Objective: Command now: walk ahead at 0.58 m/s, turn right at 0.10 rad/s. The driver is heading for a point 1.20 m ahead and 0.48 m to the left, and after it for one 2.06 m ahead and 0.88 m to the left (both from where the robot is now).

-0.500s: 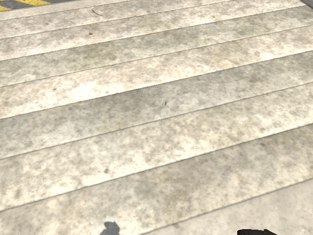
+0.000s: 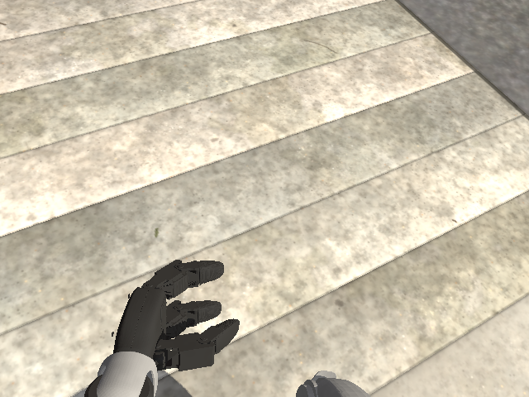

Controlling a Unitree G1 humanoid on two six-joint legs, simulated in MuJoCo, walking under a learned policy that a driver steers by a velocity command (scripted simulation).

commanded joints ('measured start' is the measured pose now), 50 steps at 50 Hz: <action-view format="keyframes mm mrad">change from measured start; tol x32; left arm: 1 457 342 170 75 24 -7 28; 7 446 11 73 367 32 -114 22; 50 226 400 89 -1 41 -15 89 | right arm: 1 -222 -276 -97 -249 18 -91 53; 50 -375 -328 -88 -486 -55 170 -20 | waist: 1 320 -61 -530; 11 3 75 30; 46 60 205 -133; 50 89 -250 -62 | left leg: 1 -685 -315 -122 1383 6 8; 6 -1081 -200 -242 1745 -196 60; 14 -572 -180 7 624 98 17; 22 -410 -290 104 185 -169 82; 25 -61 73 -669 152 869 370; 29 -356 -35 -596 -62 -71 275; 46 -367 -178 -633 66 -7 83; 50 -738 -448 -249 566 -607 -64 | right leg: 1 1044 -309 1141 -900 -118 -210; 3 1021 -315 1021 -845 572 -208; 11 565 -237 244 -1106 843 -11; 21 1055 -223 -29 -809 1142 96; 26 333 29 328 113 -192 258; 47 779 72 307 -898 163 141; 50 837 -360 824 -1159 192 -60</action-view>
